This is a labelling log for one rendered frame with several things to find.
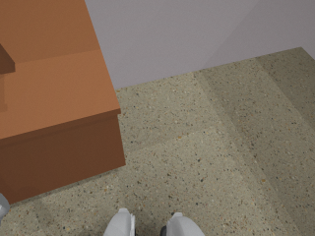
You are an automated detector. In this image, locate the counter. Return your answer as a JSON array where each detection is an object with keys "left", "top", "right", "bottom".
[{"left": 0, "top": 0, "right": 126, "bottom": 205}]

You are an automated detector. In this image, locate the left robot upper arm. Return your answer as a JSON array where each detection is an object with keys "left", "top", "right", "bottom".
[{"left": 0, "top": 193, "right": 10, "bottom": 226}]

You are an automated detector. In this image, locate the robot right thigh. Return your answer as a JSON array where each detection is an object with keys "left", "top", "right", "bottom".
[{"left": 166, "top": 216, "right": 205, "bottom": 236}]

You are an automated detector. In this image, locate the left robot shin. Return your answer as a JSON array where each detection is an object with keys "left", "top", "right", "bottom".
[{"left": 118, "top": 207, "right": 129, "bottom": 212}]

